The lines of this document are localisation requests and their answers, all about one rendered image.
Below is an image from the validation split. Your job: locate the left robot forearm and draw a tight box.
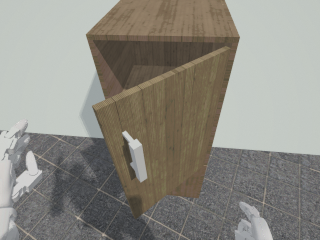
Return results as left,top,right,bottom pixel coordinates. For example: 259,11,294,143
0,206,19,240

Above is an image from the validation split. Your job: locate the right robot hand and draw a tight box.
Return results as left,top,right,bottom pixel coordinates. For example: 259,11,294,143
234,201,273,240

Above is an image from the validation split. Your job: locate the cupboard door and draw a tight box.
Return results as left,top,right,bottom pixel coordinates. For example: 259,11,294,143
92,46,231,219

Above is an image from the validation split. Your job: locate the left robot hand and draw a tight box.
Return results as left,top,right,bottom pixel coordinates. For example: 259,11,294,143
0,118,43,208

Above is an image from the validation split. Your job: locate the handle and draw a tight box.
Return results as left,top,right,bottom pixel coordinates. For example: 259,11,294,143
122,131,148,183

